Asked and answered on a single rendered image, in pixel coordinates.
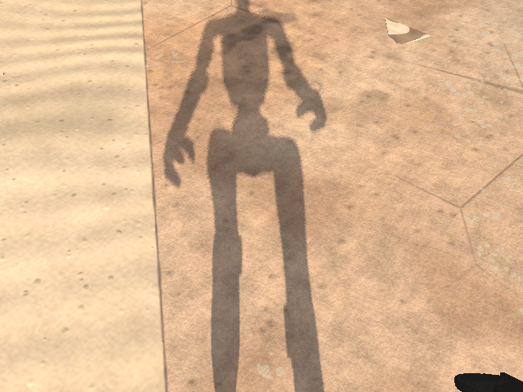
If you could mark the robot right hand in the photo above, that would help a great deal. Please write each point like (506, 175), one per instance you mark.
(476, 382)

